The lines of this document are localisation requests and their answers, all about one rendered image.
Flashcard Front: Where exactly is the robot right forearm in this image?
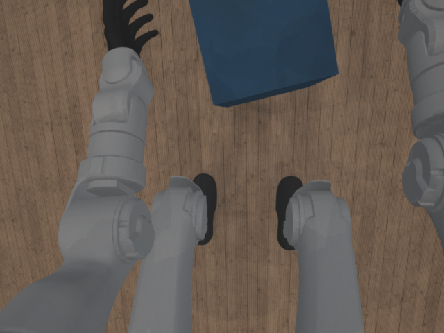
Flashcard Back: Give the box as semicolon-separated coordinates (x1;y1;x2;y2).
398;0;444;139

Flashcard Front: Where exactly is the left robot hand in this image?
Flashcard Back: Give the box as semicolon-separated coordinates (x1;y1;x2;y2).
103;0;159;57

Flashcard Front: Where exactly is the robot left upper arm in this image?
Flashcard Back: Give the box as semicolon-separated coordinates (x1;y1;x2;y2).
0;195;155;333

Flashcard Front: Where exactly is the robot right upper arm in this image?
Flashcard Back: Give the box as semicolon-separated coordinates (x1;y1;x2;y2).
402;133;444;254

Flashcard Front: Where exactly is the left robot thigh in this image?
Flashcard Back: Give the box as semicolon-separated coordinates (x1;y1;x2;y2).
128;186;207;333

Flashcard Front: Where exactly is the carton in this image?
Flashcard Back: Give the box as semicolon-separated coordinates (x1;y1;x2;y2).
189;0;339;108

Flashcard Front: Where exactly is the robot left forearm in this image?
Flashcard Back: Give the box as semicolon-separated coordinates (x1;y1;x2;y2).
58;47;154;251

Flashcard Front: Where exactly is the right robot foot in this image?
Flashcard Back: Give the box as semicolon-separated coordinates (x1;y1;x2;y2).
275;176;303;250

